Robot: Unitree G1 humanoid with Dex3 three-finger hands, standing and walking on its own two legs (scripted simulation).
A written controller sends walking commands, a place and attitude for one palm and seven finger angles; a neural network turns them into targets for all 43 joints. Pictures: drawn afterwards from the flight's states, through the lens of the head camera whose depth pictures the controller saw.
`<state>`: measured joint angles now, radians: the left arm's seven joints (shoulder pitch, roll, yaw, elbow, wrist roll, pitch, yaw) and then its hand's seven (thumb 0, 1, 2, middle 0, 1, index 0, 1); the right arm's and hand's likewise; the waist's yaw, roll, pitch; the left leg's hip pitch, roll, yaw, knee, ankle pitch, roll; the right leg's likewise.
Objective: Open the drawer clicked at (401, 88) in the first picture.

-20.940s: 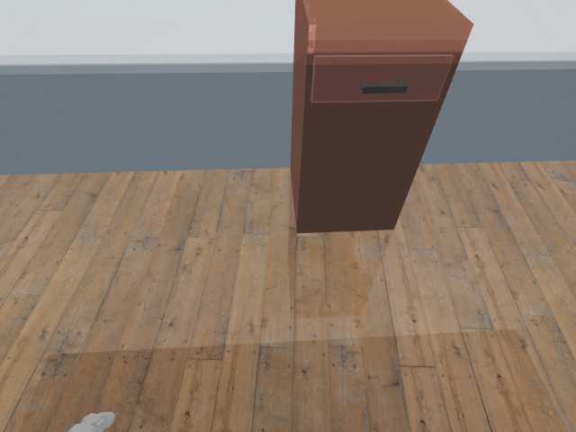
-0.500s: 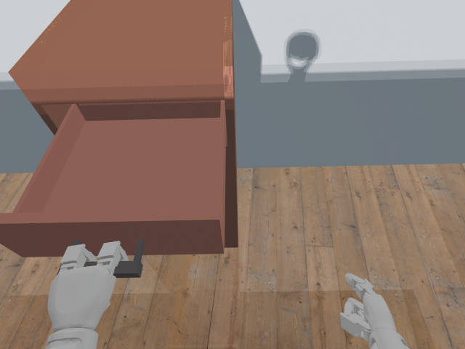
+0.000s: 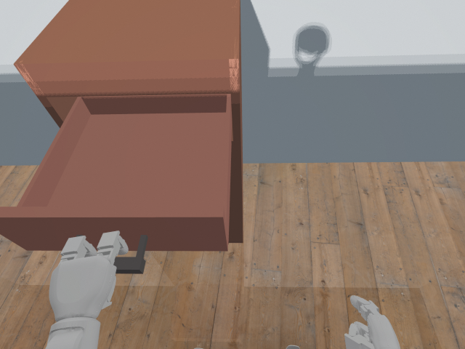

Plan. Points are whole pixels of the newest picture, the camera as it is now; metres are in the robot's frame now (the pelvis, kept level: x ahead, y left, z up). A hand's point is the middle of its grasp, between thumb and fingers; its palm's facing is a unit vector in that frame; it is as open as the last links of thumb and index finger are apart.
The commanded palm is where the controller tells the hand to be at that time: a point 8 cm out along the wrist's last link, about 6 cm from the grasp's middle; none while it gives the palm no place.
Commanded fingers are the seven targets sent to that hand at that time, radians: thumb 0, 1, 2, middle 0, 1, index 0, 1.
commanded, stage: open the thumb to release the handle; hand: left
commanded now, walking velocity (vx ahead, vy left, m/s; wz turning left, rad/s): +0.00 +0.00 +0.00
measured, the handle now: (107, 253) +0.26 +0.25 +0.01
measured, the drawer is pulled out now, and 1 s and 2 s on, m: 0.30 0.30 0.30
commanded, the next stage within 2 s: lift the hand off the handle in 0.22 s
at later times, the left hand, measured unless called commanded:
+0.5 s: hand (102, 286) +0.21 +0.25 -0.01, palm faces +0.01 -0.05 -1.00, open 13.8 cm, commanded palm +0.20 +0.24 +0.04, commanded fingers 0.00 -0.50 0.30 -0.30 -1.20 -0.30 -1.20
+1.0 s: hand (94, 273) +0.22 +0.25 +0.03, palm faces +0.04 -0.05 -1.00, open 13.4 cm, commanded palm +0.20 +0.24 +0.09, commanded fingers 0.00 -0.50 0.30 -0.30 -1.20 -0.30 -1.20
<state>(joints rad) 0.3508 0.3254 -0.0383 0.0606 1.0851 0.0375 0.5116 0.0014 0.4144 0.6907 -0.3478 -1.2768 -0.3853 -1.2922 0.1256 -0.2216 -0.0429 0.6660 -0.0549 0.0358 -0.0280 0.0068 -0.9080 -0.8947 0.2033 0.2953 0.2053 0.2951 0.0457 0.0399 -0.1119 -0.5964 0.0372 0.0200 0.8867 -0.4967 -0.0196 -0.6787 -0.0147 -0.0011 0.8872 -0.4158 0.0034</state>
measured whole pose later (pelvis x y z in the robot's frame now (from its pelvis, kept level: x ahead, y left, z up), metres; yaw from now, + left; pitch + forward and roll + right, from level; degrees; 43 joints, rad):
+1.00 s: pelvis -0.03 +0.00 +0.02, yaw +1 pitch +6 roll +1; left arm 0.12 0.36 -0.07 0.20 1.04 0.03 0.41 0.00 -0.49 0.30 -0.32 -1.20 -0.41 -1.23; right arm 0.14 -0.23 -0.03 0.69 -0.02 0.00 -0.08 0.01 -0.91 -0.89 0.20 0.30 0.21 0.30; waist 0.06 0.05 -0.06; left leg -0.46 0.02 0.01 0.73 -0.37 -0.02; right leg -0.54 -0.03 -0.01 0.74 -0.31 0.00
